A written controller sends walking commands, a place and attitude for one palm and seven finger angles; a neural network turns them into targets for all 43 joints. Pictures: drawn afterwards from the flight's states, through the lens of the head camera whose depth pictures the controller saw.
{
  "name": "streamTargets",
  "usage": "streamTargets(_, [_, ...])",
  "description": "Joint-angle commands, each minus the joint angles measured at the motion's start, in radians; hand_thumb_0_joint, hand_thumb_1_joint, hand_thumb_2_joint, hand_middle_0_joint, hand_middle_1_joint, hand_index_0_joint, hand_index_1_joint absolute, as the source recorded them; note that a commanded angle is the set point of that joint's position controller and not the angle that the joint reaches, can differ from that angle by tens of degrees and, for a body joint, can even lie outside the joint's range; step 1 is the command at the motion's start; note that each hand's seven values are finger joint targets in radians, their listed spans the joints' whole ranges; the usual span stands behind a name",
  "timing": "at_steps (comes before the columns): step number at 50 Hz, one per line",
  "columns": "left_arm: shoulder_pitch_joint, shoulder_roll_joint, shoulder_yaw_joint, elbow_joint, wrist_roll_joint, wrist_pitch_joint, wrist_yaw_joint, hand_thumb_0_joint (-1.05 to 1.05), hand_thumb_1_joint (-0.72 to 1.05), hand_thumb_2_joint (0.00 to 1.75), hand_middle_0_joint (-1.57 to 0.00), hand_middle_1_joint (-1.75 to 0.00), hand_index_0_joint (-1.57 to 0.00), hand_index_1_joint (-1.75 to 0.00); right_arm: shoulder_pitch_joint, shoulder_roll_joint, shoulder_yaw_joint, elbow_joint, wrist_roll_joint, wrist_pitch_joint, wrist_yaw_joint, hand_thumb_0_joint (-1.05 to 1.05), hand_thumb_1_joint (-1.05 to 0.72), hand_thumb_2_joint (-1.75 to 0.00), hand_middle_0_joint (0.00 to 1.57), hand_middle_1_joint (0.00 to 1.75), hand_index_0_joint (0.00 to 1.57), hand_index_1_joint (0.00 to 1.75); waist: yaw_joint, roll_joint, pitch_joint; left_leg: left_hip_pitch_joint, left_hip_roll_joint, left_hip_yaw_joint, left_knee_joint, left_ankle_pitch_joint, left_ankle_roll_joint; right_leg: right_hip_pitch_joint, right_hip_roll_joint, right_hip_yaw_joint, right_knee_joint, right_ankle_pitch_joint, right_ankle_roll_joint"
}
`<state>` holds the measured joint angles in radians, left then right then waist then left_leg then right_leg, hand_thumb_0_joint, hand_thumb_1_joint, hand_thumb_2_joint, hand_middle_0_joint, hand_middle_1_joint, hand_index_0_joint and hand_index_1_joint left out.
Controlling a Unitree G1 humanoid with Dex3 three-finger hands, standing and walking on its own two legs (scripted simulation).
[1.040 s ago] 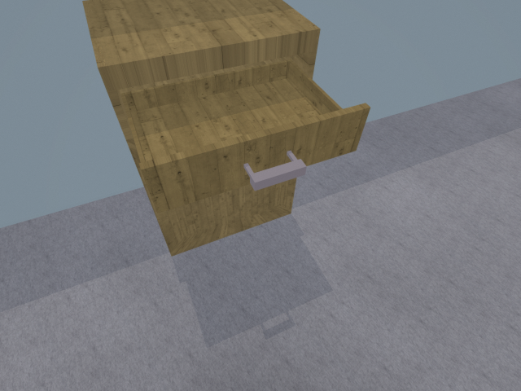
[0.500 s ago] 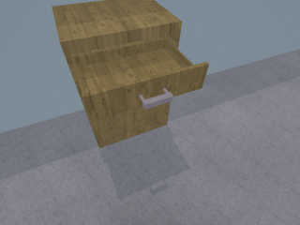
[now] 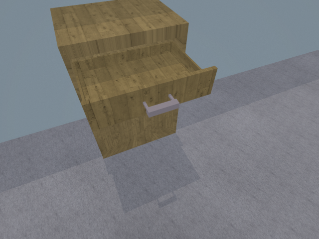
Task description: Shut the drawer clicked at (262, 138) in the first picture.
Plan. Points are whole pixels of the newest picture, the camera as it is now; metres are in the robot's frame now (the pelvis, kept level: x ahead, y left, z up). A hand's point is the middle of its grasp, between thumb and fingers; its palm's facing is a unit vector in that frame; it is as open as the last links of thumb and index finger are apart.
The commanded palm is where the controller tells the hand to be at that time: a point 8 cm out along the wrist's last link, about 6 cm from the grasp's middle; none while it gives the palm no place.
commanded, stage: look at it before walking up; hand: left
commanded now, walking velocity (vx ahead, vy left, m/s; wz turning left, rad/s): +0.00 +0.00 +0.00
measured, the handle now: (160, 104) +0.59 +0.04 -0.05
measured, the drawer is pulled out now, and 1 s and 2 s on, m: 0.30 0.30 0.30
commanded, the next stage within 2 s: walk to a spot facing it in 0.40 s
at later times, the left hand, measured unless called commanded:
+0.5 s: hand out of the picture +0.07 +0.24 -0.16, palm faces -0.02 -0.95 -0.32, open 7.3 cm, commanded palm none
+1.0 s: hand out of the picture +0.03 +0.16 -0.18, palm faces -0.14 -0.96 -0.26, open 7.3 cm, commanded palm none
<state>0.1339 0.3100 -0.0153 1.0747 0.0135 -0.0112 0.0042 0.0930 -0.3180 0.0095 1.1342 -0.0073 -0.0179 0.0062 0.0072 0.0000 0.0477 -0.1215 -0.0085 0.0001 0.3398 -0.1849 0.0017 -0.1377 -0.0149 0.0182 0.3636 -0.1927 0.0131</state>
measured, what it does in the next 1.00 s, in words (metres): lifts its left foot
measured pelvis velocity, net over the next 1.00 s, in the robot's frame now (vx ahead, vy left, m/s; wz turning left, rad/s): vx -0.04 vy -0.03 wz -0.22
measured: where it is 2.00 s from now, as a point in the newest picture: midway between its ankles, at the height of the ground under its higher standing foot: outside the picture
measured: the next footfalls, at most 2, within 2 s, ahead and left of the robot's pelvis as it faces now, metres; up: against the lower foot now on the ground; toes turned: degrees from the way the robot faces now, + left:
left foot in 1.38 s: +0.01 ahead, +0.12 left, +0.00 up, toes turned -27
right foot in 1.86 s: -0.17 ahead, -0.07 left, +0.00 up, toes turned -51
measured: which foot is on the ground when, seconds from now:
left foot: down 0.00-0.88, up 0.90-1.00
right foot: down 0.00-1.00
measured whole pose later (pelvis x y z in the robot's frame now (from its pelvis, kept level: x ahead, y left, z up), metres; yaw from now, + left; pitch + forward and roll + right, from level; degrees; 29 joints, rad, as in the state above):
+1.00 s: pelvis -0.04 -0.03 -0.02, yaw -12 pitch -2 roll +1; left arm 0.28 0.17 0.04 0.93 0.01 0.04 0.00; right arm 0.14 -0.23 -0.06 0.98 -0.01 0.06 -0.02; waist 0.04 0.04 0.13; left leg -0.43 0.05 0.02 1.04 -0.43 -0.04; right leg -0.31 0.05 0.01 0.64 -0.30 -0.06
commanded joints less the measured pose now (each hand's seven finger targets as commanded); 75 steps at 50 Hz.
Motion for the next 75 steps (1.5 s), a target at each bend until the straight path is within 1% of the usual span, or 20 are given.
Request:
streamTargets(1, [-0.028,0.205,0.042,-0.061,0.0,-0.023,0.015,0.0,0.9,0.9,-0.2,-0.3,-0.2,-0.3,-0.049,-0.196,-0.038,-0.065,0.002,-0.021,-0.018,0.0,-0.9,-0.9,0.2,0.3,0.2,0.3,-0.001,-0.007,-0.086,0.017,0.12,-0.093,-0.047,0.146,0.021,0.006,-0.105,0.087,-0.058,0.134,-0.03])
streamTargets(25, [-0.019,0.217,0.041,-0.054,-0.001,-0.024,0.013,0.0,0.9,0.9,-0.2,-0.3,-0.2,-0.3,-0.047,-0.207,-0.033,-0.067,0.003,-0.021,-0.021,0.0,-0.9,-0.9,0.2,0.3,0.2,0.3,0.0,-0.003,-0.084,0.033,0.124,-0.096,-0.06,0.155,0.018,0.019,-0.105,0.088,-0.083,0.144,-0.029])
streamTargets(29, [0.03,0.113,0.028,-0.057,-0.002,0.011,0.018,0.0,0.9,0.9,-0.2,-0.3,-0.2,-0.3,0.028,-0.09,-0.02,-0.063,0.0,0.001,-0.03,0.0,-0.9,-0.9,0.2,0.3,0.2,0.3,-0.006,-0.011,-0.074,0.046,0.133,-0.039,0.008,0.178,-0.001,-0.046,-0.095,0.107,-0.018,0.23,-0.017])
streamTargets(31, [0.046,0.12,0.039,-0.084,0.0,0.027,0.018,0.0,0.9,0.9,-0.2,-0.3,-0.2,-0.3,0.049,-0.097,-0.034,-0.086,-0.002,0.013,-0.036,0.0,-0.9,-0.9,0.2,0.3,0.2,0.3,-0.008,0.0,-0.061,0.034,0.141,-0.016,0.043,0.149,-0.001,-0.093,-0.08,0.126,0.035,0.232,-0.022])
streamTargets(36, [0.076,0.096,0.063,-0.16,0.005,0.051,0.004,0.0,0.9,0.9,-0.2,-0.3,-0.2,-0.3,0.055,-0.122,-0.074,-0.169,-0.004,0.026,-0.041,0.0,-0.9,-0.9,0.2,0.3,0.2,0.3,-0.003,0.07,-0.03,-0.022,0.224,-0.049,0.038,0.039,0.052,-0.211,-0.005,0.101,0.21,0.092,-0.014])
streamTargets(38, [0.112,0.068,0.071,-0.175,0.004,0.06,-0.002,0.0,0.9,0.9,-0.2,-0.3,-0.2,-0.3,0.035,-0.129,-0.084,-0.198,-0.003,0.024,-0.039,0.0,-0.9,-0.9,0.2,0.3,0.2,0.3,0.014,0.165,-0.035,-0.083,0.315,-0.094,-0.009,0.056,0.119,-0.202,0.026,0.042,0.401,-0.114,-0.001])
streamTargets(40, [0.137,0.045,0.084,-0.193,0.002,0.065,-0.005,0.0,0.9,0.9,-0.2,-0.3,-0.2,-0.3,0.009,-0.116,-0.091,-0.229,-0.009,0.019,-0.04,0.0,-0.9,-0.9,0.2,0.3,0.2,0.3,0.029,0.19,-0.029,-0.142,0.379,-0.086,0.003,0.163,0.169,-0.182,-0.015,0.015,0.528,-0.278,0.003])
streamTargets(43, [0.242,0.038,0.094,-0.178,0.009,0.049,-0.01,0.0,0.9,0.9,-0.2,-0.3,-0.2,-0.3,-0.009,-0.1,-0.099,-0.245,-0.009,0.029,-0.038,0.0,-0.9,-0.9,0.2,0.3,0.2,0.3,0.077,0.039,-0.043,-0.171,0.272,0.06,0.284,0.153,0.07,-0.063,-0.019,-0.013,0.206,-0.036,0.0])
streamTargets(44, [0.255,0.118,0.11,-0.182,0.021,0.031,0.001,0.0,0.9,0.9,-0.2,-0.3,-0.2,-0.3,0.028,-0.034,-0.095,-0.261,-0.001,0.036,-0.035,0.0,-0.9,-0.9,0.2,0.3,0.2,0.3,0.062,-0.247,-0.029,-0.324,0.124,0.148,0.539,-0.133,-0.019,-0.013,-0.195,0.29,0.013,0.237,-0.05])
streamTargets(45, [0.27,0.162,0.112,-0.19,0.008,0.031,0.009,0.0,0.9,0.9,-0.2,-0.3,-0.2,-0.3,0.0,-0.002,-0.089,-0.29,-0.002,0.043,-0.033,0.0,-0.9,-0.9,0.2,0.3,0.2,0.3,0.067,-0.316,-0.015,-0.405,0.041,0.079,0.694,-0.388,-0.043,-0.065,-0.326,0.47,-0.05,0.418,-0.155])
streamTargets(46, [0.253,0.138,0.116,-0.199,0.006,0.032,0.018,0.0,0.9,0.9,-0.2,-0.3,-0.2,-0.3,-0.012,-0.011,-0.093,-0.282,-0.002,0.056,-0.038,0.0,-0.9,-0.9,0.2,0.3,0.2,0.3,0.063,-0.286,-0.031,-0.392,0.054,-0.024,0.779,-0.361,-0.032,-0.112,-0.294,0.491,-0.087,0.27,-0.157])
streamTargets(49, [0.146,0.088,0.111,-0.232,-0.001,0.026,0.019,0.0,0.9,0.9,-0.2,-0.3,-0.2,-0.3,0.022,-0.008,-0.099,-0.253,-0.006,0.048,-0.031,0.0,-0.9,-0.9,0.2,0.3,0.2,0.3,0.012,-0.12,-0.06,-0.407,0.076,-0.036,0.827,-0.199,-0.047,-0.055,-0.203,0.374,-0.025,0.248,-0.173])
streamTargets(60, [0.196,0.096,0.126,-0.237,0.008,0.038,0.012,0.0,0.9,0.9,-0.2,-0.3,-0.2,-0.3,-0.013,0.011,-0.094,-0.293,-0.002,0.045,-0.038,0.0,-0.9,-0.9,0.2,0.3,0.2,0.3,0.047,-0.149,-0.089,-0.334,0.03,-0.024,0.58,-0.224,-0.057,-0.029,-0.147,0.464,-0.043,0.149,-0.186])
streamTargets(65, [0.117,0.122,0.128,-0.274,0.013,0.057,0.009,0.0,0.9,0.9,-0.2,-0.3,-0.2,-0.3,0.089,0.011,-0.087,-0.297,0.011,0.033,-0.043,0.0,-0.9,-0.9,0.2,0.3,0.2,0.3,0.01,-0.172,-0.112,-0.126,-0.016,-0.012,0.27,-0.21,-0.019,-0.147,-0.105,0.508,-0.049,0.069,-0.151])
streamTargets(67, [0.065,0.1,0.124,-0.293,0.008,0.063,0.003,0.0,0.9,0.9,-0.2,-0.3,-0.2,-0.3,0.198,-0.012,-0.091,-0.275,0.012,0.018,-0.051,0.0,-0.9,-0.9,0.2,0.3,0.2,0.3,-0.04,-0.136,-0.128,0.095,0.014,-0.025,0.049,-0.121,0.009,-0.301,-0.029,0.442,0.0,-0.097,-0.072])
streamTargets(68, [0.064,0.052,0.116,-0.312,0.002,0.066,-0.004,0.0,0.9,0.9,-0.2,-0.3,-0.2,-0.3,0.212,-0.075,-0.1,-0.285,0.002,0.011,-0.054,0.0,-0.9,-0.9,0.2,0.3,0.2,0.3,-0.05,0.06,-0.115,0.188,0.187,-0.215,-0.089,-0.227,0.064,-0.47,0.08,0.326,0.165,-0.231,-0.022])
streamTargets(69, [0.064,0.025,0.118,-0.331,0.005,0.063,-0.013,0.0,0.9,0.9,-0.2,-0.3,-0.2,-0.3,0.171,-0.151,-0.106,-0.323,-0.012,0.011,-0.055,0.0,-0.9,-0.9,0.2,0.3,0.2,0.3,-0.032,0.292,-0.061,0.092,0.423,-0.421,-0.17,-0.213,0.139,-0.552,0.152,0.128,0.5,-0.343,0.025])
streamTargets(70, [0.036,0.077,0.133,-0.316,0.022,0.066,-0.013,0.0,0.9,0.9,-0.2,-0.3,-0.2,-0.3,0.111,-0.125,-0.094,-0.33,-0.013,0.008,-0.055,0.0,-0.9,-0.9,0.2,0.3,0.2,0.3,-0.017,0.235,0.004,-0.087,0.454,-0.417,-0.16,-0.101,0.166,-0.513,0.074,0.125,0.679,-0.306,0.047])
streamTargets(72, [0.102,0.063,0.137,-0.27,0.019,0.072,-0.03,0.0,0.9,0.9,-0.2,-0.3,-0.2,-0.3,0.006,-0.057,-0.068,-0.355,-0.016,0.001,-0.055,0.0,-0.9,-0.9,0.2,0.3,0.2,0.3,0.058,0.102,0.014,-0.161,0.31,-0.184,-0.11,0.044,0.144,-0.437,0.054,0.085,0.876,-0.17,0.064])
streamTargets(75, [0.102,0.036,0.118,-0.26,0.011,0.078,-0.035,0.0,0.9,0.9,-0.2,-0.3,-0.2,-0.3,0.081,-0.045,-0.062,-0.336,-0.013,-0.005,-0.055,0.0,-0.9,-0.9,0.2,0.3,0.2,0.3,0.033,0.13,-0.021,-0.021,0.256,-0.065,-0.044,0.24,0.13,-0.486,0.031,0.046,0.882,-0.134,0.077])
